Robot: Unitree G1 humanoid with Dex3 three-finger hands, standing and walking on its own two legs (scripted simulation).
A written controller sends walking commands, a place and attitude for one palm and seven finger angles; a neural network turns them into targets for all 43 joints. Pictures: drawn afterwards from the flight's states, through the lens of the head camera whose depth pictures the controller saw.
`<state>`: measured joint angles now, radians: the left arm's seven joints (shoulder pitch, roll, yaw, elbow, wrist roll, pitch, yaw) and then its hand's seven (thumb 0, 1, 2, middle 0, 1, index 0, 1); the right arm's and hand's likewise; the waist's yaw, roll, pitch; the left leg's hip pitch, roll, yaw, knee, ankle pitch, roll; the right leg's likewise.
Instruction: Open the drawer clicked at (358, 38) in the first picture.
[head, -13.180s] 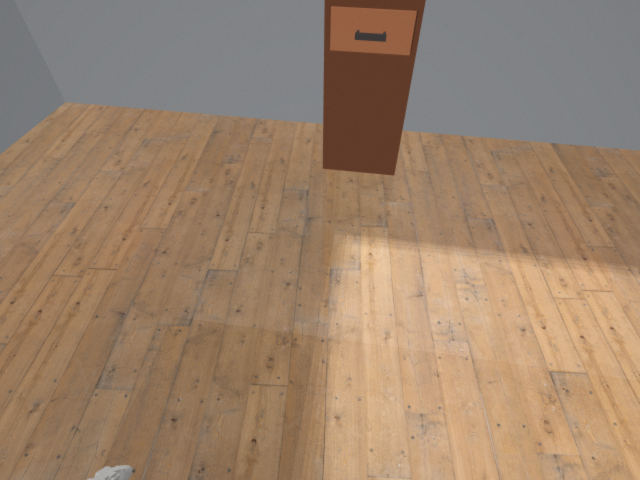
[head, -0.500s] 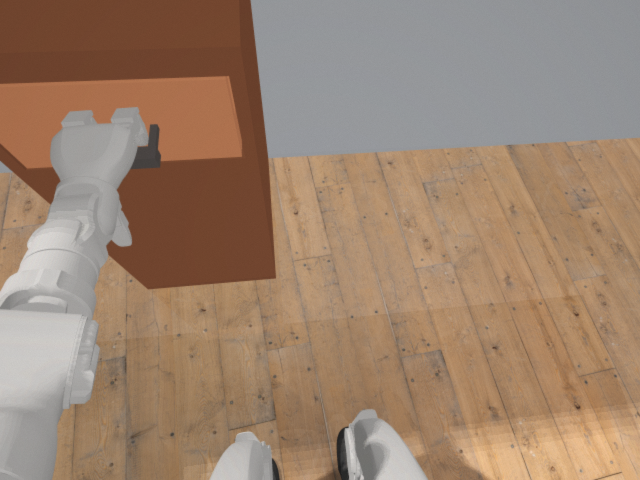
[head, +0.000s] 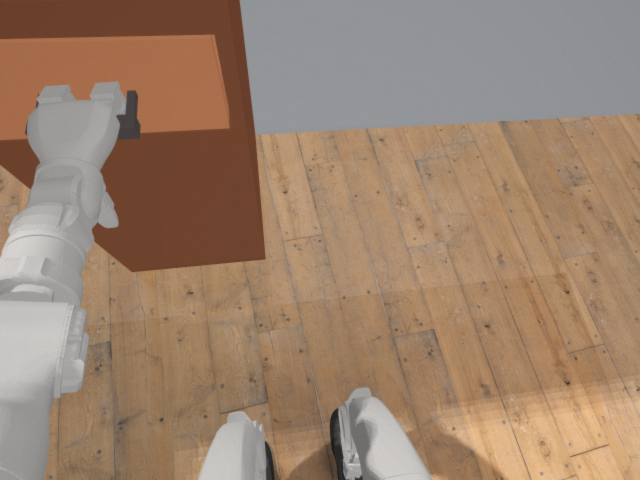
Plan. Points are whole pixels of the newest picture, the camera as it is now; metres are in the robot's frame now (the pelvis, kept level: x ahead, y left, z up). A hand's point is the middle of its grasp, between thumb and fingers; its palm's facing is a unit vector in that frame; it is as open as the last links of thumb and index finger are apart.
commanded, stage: lower the fingers behind the handle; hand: left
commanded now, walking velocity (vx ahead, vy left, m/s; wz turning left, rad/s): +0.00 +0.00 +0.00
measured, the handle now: (86, 115) +0.58 +0.24 +0.02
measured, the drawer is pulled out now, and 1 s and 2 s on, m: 0.00 0.00 0.09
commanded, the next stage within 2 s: close the thumb around the handle in 0.26 s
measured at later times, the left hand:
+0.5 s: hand (93, 157) +0.53 +0.24 -0.01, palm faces -0.08 -0.02 -1.00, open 13.4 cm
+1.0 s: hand (93, 156) +0.53 +0.24 -0.01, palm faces -0.08 -0.02 -1.00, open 5.5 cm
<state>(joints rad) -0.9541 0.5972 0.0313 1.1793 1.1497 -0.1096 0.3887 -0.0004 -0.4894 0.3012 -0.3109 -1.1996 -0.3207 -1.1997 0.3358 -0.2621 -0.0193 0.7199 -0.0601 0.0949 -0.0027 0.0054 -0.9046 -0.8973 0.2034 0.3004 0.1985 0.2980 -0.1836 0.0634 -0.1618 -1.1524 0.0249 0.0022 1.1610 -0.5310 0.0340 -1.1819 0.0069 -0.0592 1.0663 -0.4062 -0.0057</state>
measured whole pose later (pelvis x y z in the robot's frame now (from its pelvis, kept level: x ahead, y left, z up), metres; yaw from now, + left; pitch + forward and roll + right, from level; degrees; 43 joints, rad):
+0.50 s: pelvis +0.00 +0.01 +0.00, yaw +0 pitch +30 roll -4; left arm -0.98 0.60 0.01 1.18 1.14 -0.11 0.36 0.00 -0.42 0.33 -0.32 -1.21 -0.33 -1.21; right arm 0.34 -0.26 -0.01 0.71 -0.06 0.09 -0.01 0.01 -0.90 -0.90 0.20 0.30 0.20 0.30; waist -0.18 0.06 -0.16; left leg -1.16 0.02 -0.01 1.17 -0.53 0.04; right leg -1.18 0.00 -0.07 1.06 -0.41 0.00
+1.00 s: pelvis +0.00 +0.00 +0.00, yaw +0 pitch +30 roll -4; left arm -0.96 0.60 0.01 1.16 1.13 -0.11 0.36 0.00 0.73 0.83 -0.39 -1.33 -0.41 -1.33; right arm 0.35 -0.26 -0.02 0.71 -0.06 0.09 -0.01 0.01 -0.90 -0.90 0.20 0.30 0.20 0.30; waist -0.18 0.07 -0.16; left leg -1.15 0.02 -0.01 1.16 -0.54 0.04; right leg -1.17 0.01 -0.06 1.05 -0.41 0.00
